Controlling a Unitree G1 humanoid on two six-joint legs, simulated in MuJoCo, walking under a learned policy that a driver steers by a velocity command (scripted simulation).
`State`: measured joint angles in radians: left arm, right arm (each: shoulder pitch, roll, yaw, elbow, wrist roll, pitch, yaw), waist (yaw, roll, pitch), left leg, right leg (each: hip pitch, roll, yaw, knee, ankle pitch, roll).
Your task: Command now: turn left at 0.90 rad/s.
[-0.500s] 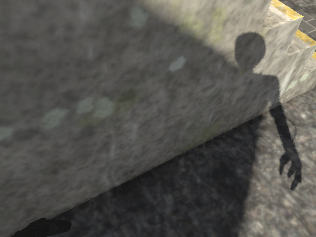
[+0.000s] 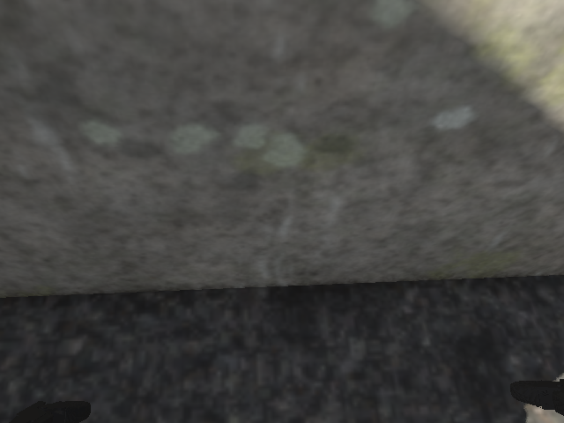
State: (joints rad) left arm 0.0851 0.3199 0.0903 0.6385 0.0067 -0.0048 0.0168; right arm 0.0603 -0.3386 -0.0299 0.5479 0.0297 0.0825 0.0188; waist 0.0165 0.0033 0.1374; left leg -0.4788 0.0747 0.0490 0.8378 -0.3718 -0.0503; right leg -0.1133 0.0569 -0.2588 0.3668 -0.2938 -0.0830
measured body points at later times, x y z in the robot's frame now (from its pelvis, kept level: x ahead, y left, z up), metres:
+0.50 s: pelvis +0.03 +0.01 -0.01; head +0.08 +0.05 +0.44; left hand +0.11 +0.36 -0.09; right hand +0.31 -0.21 -0.07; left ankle +0.00 +0.13 -0.73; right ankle +0.16 -0.11 -0.74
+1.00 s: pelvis +0.00 +0.18 +0.00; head +0.04 +0.20 +0.45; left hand -0.08 +0.50 -0.10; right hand +0.20 +0.00 -0.11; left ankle -0.08 +0.26 -0.74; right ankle +0.06 +0.10 -0.67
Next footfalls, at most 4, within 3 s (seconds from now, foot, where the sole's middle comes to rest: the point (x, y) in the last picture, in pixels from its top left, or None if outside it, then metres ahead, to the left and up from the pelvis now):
0.20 left None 0.04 0.14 -0.77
0.50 right None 0.19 -0.09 -0.77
0.82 left None -0.05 0.28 -0.77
1.12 right None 0.09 0.19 -0.77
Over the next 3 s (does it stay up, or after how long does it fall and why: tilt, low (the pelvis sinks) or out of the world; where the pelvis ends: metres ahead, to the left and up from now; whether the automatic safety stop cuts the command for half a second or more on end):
stays up -0.07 -0.03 -0.01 its command is cut before an obstacle from the start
